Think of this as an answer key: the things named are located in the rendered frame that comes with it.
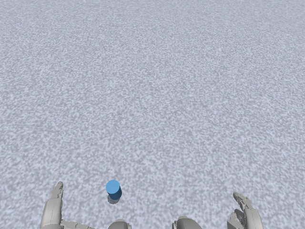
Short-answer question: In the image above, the can can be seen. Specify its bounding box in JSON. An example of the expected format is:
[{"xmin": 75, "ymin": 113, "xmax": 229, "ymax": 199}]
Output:
[{"xmin": 106, "ymin": 180, "xmax": 122, "ymax": 200}]

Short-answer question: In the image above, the right robot hand can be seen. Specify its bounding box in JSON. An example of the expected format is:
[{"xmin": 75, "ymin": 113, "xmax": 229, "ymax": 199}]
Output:
[{"xmin": 227, "ymin": 192, "xmax": 264, "ymax": 229}]

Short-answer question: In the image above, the left robot hand can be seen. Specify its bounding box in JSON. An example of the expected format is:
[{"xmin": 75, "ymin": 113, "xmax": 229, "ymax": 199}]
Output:
[{"xmin": 40, "ymin": 181, "xmax": 94, "ymax": 229}]

